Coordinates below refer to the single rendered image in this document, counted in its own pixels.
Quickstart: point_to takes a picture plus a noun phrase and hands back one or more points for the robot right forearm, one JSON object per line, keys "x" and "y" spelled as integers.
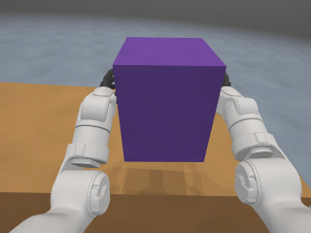
{"x": 250, "y": 139}

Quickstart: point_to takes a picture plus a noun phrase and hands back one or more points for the pedestal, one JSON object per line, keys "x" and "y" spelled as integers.
{"x": 37, "y": 123}

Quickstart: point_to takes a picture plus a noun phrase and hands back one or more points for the robot left upper arm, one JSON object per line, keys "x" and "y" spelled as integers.
{"x": 78, "y": 196}

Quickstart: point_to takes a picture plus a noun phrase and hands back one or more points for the left robot hand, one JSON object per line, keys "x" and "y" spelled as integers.
{"x": 107, "y": 81}

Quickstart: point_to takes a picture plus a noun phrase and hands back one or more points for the robot left forearm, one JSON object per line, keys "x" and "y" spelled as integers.
{"x": 89, "y": 148}

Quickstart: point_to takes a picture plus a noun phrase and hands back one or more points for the right robot hand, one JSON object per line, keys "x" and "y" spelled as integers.
{"x": 226, "y": 81}

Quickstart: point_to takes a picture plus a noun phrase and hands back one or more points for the carton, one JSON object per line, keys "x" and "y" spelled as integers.
{"x": 167, "y": 92}

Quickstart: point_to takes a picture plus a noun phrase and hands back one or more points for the robot right upper arm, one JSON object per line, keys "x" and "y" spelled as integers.
{"x": 272, "y": 187}

